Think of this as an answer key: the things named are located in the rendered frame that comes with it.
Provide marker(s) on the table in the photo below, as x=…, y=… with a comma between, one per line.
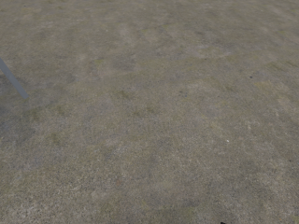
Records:
x=13, y=80

